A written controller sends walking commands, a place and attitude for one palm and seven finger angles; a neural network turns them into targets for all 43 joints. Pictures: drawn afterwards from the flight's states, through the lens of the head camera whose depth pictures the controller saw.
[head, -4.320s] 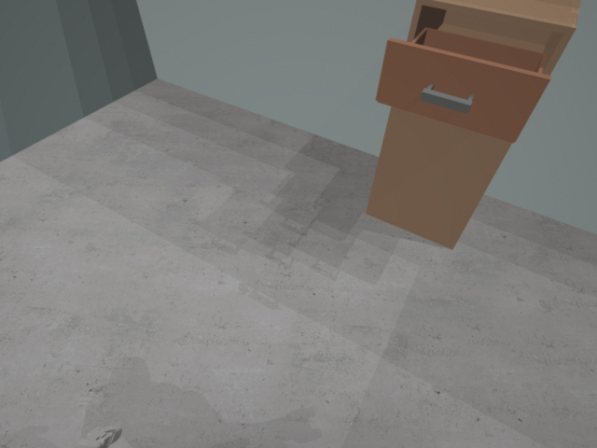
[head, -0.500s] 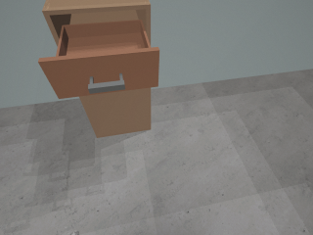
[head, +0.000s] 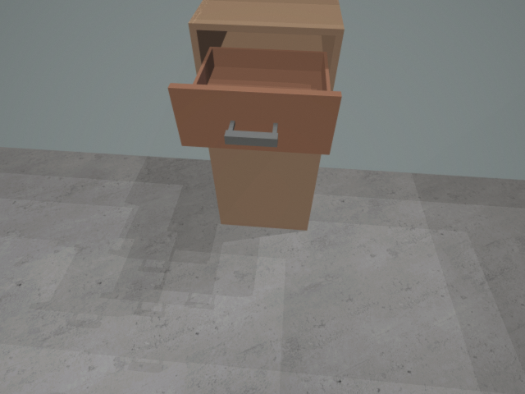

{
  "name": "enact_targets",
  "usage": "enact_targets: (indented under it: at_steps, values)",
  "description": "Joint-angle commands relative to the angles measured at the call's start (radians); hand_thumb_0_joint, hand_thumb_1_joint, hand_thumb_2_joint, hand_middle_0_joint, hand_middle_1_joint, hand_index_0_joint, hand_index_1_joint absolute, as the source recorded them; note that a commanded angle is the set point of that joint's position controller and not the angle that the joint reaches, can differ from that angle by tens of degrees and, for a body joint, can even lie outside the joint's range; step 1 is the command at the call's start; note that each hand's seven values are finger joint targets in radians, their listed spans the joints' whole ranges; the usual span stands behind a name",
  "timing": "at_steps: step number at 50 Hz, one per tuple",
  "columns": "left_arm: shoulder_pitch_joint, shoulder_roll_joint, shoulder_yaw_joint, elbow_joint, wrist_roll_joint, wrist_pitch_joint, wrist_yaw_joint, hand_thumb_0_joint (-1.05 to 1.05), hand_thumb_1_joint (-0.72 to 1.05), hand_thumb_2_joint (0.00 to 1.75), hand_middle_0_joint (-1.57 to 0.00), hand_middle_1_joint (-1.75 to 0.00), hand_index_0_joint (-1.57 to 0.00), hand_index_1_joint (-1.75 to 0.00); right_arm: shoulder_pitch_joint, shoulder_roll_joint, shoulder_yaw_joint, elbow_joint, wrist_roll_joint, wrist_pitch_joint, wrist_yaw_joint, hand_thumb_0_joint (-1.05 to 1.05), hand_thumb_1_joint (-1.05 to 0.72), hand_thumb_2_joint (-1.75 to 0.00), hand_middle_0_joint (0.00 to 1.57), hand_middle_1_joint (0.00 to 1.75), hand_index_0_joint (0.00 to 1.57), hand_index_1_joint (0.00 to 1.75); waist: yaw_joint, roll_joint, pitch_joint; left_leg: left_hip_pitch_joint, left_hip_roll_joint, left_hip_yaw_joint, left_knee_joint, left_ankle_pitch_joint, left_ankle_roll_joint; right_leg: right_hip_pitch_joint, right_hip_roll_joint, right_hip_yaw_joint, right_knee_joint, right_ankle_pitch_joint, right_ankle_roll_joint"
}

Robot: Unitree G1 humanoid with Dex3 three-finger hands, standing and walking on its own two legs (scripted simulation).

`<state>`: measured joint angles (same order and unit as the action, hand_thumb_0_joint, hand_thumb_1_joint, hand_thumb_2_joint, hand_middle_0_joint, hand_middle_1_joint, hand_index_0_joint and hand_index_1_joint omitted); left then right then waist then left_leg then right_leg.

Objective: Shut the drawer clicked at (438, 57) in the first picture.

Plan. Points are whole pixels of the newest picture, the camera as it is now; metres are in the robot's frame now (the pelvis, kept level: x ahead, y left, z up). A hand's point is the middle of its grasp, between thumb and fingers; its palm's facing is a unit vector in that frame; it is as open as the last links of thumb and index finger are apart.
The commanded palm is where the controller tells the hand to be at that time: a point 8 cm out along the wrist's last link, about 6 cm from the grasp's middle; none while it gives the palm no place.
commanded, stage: take the last steps up to it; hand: left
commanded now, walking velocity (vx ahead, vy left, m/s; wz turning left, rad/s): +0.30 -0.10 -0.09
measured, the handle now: (252, 132) +0.63 +0.09 +0.04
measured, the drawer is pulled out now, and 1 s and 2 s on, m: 0.29 0.29 0.29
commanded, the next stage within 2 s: come to a stop and stand still in 0.92 s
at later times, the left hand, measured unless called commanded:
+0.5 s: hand (192, 364) +0.20 +0.16 -0.19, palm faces -0.11 -0.98 -0.16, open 7.4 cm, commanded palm none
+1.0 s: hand (237, 330) +0.27 +0.08 -0.19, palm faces +0.04 -0.99 -0.13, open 7.3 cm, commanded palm none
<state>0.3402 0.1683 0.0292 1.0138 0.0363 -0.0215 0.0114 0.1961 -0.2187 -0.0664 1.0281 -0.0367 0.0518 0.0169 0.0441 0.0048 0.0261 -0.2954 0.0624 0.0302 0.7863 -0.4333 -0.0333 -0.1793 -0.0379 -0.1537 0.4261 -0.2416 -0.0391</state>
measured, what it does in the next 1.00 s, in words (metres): walks ahead: left foot, then right foot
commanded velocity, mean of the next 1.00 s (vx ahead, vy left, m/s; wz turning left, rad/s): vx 0.26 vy -0.08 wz -0.01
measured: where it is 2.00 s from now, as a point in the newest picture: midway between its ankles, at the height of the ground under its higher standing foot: outside the picture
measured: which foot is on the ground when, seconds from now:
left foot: up 0.00-0.06, down 0.08-0.56, up 0.58-1.00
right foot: down 0.00-0.08, up 0.10-0.54, down 0.56-1.00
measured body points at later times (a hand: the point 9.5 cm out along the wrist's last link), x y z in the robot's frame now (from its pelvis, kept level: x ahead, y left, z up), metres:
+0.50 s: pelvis +0.12 -0.02 -0.02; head +0.16 -0.01 +0.43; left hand +0.21 +0.21 -0.18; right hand -0.01 -0.22 -0.16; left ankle -0.03 +0.13 -0.74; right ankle +0.24 -0.16 -0.71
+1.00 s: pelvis +0.28 -0.08 -0.01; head +0.29 -0.06 +0.44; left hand +0.27 +0.14 -0.18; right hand +0.36 -0.31 -0.14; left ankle +0.35 +0.03 -0.73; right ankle +0.25 -0.16 -0.74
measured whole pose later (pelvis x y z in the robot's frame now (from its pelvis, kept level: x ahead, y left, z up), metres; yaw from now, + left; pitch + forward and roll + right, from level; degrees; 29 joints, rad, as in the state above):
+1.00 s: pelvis +0.28 -0.08 -0.01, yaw -2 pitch -2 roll -3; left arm 0.32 0.14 0.03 1.12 0.03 -0.06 0.01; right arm 0.15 -0.16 -0.05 1.04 -0.03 -0.02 0.01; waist 0.03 0.00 0.03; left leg -0.40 0.11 0.11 0.70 -0.29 -0.03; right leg -0.11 0.04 -0.19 0.41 -0.28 -0.06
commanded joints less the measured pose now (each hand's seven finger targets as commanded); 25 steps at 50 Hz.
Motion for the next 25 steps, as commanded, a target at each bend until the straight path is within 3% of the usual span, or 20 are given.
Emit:
enact_targets:
  at_steps: [1,2,3,4,5,6,7,8,10,12,14,16,18,20,22,24,25]
  values:
    - [0.042,0.167,0.041,0.015,-0.012,-0.007,0.0,0.0,0.9,0.9,-0.2,-0.3,-0.2,-0.3,0.045,-0.018,0.014,-0.043,0.011,-0.061,-0.014,0.0,-0.9,-0.9,0.2,0.3,0.2,0.3,-0.032,-0.159,-0.014,0.1,-0.041,0.081,-0.318,0.06,0.034,0.009,-0.185,0.258,-0.165,-0.151,-0.098]
    - [0.028,0.149,0.036,0.024,-0.022,-0.004,-0.003,0.0,0.9,0.9,-0.2,-0.3,-0.2,-0.3,0.102,-0.026,0.016,-0.012,0.013,-0.072,-0.023,0.0,-0.9,-0.9,0.2,0.3,0.2,0.3,-0.06,-0.107,-0.02,0.238,-0.031,0.077,-0.427,0.132,0.039,-0.076,-0.15,0.215,-0.101,-0.17,-0.062]
    - [0.021,0.106,0.025,0.022,-0.031,-0.003,-0.01,0.0,0.9,0.9,-0.2,-0.3,-0.2,-0.3,0.165,-0.08,0.005,0.012,0.013,-0.083,-0.034,0.0,-0.9,-0.9,0.2,0.3,0.2,0.3,-0.09,0.042,-0.036,0.391,0.088,-0.069,-0.498,0.099,0.072,-0.227,-0.093,0.154,0.047,-0.18,-0.014]
    - [0.024,0.051,0.014,0.003,-0.028,-0.003,-0.018,0.0,0.9,0.9,-0.2,-0.3,-0.2,-0.3,0.228,-0.182,-0.023,0.021,0.008,-0.08,-0.039,0.0,-0.9,-0.9,0.2,0.3,0.2,0.3,-0.118,0.278,-0.033,0.467,0.314,-0.345,-0.575,-0.037,0.141,-0.422,-0.014,0.04,0.266,-0.253,0.028]
    - [-0.059,0.083,0.019,-0.034,-0.009,0.001,-0.021,0.0,0.9,0.9,-0.2,-0.3,-0.2,-0.3,0.267,-0.218,-0.029,0.019,0.004,-0.072,-0.045,0.0,-0.9,-0.9,0.2,0.3,0.2,0.3,-0.149,0.215,0.052,0.406,0.412,-0.441,-0.632,-0.052,0.217,-0.525,-0.016,0.071,0.428,-0.306,0.029]
    - [-0.085,0.102,0.032,-0.041,0.0,0.006,-0.027,0.0,0.9,0.9,-0.2,-0.3,-0.2,-0.3,0.231,-0.203,-0.023,0.011,0.001,-0.072,-0.047,0.0,-0.9,-0.9,0.2,0.3,0.2,0.3,-0.135,0.142,0.089,0.333,0.408,-0.399,-0.651,-0.098,0.229,-0.535,-0.05,0.119,0.512,-0.264,0.024]
    - [-0.095,0.097,0.036,-0.016,0.006,0.016,-0.029,0.0,0.9,0.9,-0.2,-0.3,-0.2,-0.3,0.204,-0.144,-0.009,0.019,0.002,-0.079,-0.052,0.0,-0.9,-0.9,0.2,0.3,0.2,0.3,-0.12,0.18,0.162,0.257,0.344,-0.322,-0.67,-0.049,0.19,-0.534,-0.057,0.139,0.568,-0.189,0.033]
    - [-0.078,0.093,0.039,0.001,0.001,0.016,-0.036,0.0,0.9,0.9,-0.2,-0.3,-0.2,-0.3,0.178,-0.106,0.004,0.016,0.005,-0.085,-0.055,0.0,-0.9,-0.9,0.2,0.3,0.2,0.3,-0.098,0.178,0.207,0.212,0.308,-0.244,-0.667,0.047,0.169,-0.525,-0.068,0.149,0.605,-0.127,0.036]
    - [-0.019,0.073,0.04,0.03,-0.004,0.015,-0.045,0.0,0.9,0.9,-0.2,-0.3,-0.2,-0.3,0.161,-0.069,0.012,0.012,0.009,-0.102,-0.058,0.0,-0.9,-0.9,0.2,0.3,0.2,0.3,-0.061,0.143,0.195,0.207,0.253,-0.119,-0.64,0.28,0.151,-0.502,-0.064,0.135,0.653,-0.04,0.051]
    - [-0.013,0.061,0.037,0.039,-0.004,0.022,-0.044,0.0,0.9,0.9,-0.2,-0.3,-0.2,-0.3,0.203,-0.068,0.017,0.025,0.013,-0.113,-0.063,0.0,-0.9,-0.9,0.2,0.3,0.2,0.3,-0.055,0.137,0.156,0.262,0.222,-0.043,-0.593,0.513,0.143,-0.519,-0.05,0.118,0.693,-0.003,0.057]
    - [-0.044,0.058,0.038,0.033,-0.006,0.026,-0.045,0.0,0.9,0.9,-0.2,-0.3,-0.2,-0.3,0.247,-0.056,0.022,0.038,0.016,-0.119,-0.067,0.0,-0.9,-0.9,0.2,0.3,0.2,0.3,-0.06,0.127,0.143,0.283,0.219,-0.018,-0.577,0.621,0.139,-0.544,-0.049,0.112,0.705,0.024,0.056]
    - [-0.079,0.053,0.036,0.016,-0.009,0.032,-0.047,0.0,0.9,0.9,-0.2,-0.3,-0.2,-0.3,0.255,-0.067,0.02,0.045,0.013,-0.12,-0.069,0.0,-0.9,-0.9,0.2,0.3,0.2,0.3,-0.055,0.14,0.148,0.3,0.229,-0.004,-0.573,0.622,0.152,-0.579,-0.063,0.111,0.667,0.047,0.057]
    - [-0.152,0.046,0.03,-0.01,-0.011,0.03,-0.052,0.0,0.9,0.9,-0.2,-0.3,-0.2,-0.3,0.28,-0.065,0.018,0.06,0.009,-0.121,-0.069,0.0,-0.9,-0.9,0.2,0.3,0.2,0.3,-0.071,0.168,0.171,0.306,0.228,0.011,-0.571,0.624,0.156,-0.581,-0.072,0.09,0.562,0.069,0.052]
    - [-0.226,0.041,0.025,-0.033,-0.015,0.024,-0.053,0.0,0.9,0.9,-0.2,-0.3,-0.2,-0.3,0.305,-0.064,0.018,0.072,0.003,-0.12,-0.068,0.0,-0.9,-0.9,0.2,0.3,0.2,0.3,-0.089,0.176,0.184,0.307,0.233,0.017,-0.563,0.655,0.154,-0.541,-0.07,0.07,0.443,0.064,0.039]
    - [-0.247,0.045,0.027,-0.039,-0.021,0.019,-0.053,0.0,0.9,0.9,-0.2,-0.3,-0.2,-0.3,0.29,-0.085,0.008,0.078,-0.001,-0.116,-0.065,0.0,-0.9,-0.9,0.2,0.3,0.2,0.3,-0.085,0.189,0.176,0.279,0.247,0.036,-0.544,0.673,0.147,-0.419,-0.056,0.046,0.315,0.027,0.017]
    - [-0.208,0.066,0.031,-0.025,-0.022,0.011,-0.047,0.0,0.9,0.9,-0.2,-0.3,-0.2,-0.3,0.289,-0.1,0.004,0.088,0.0,-0.112,-0.062,0.0,-0.9,-0.9,0.2,0.3,0.2,0.3,-0.061,0.185,0.131,0.263,0.251,0.043,-0.457,0.876,0.143,-0.263,-0.001,0.004,0.251,-0.009,-0.008]
    - [-0.117,0.079,0.038,-0.001,-0.022,0.003,-0.044,0.0,0.9,0.9,-0.2,-0.3,-0.2,-0.3,0.269,-0.113,0.001,0.086,0.004,-0.111,-0.061,0.0,-0.9,-0.9,0.2,0.3,0.2,0.3,-0.013,0.16,0.077,0.259,0.245,0.063,-0.361,0.932,0.128,-0.145,0.017,-0.001,0.203,0.017,-0.02]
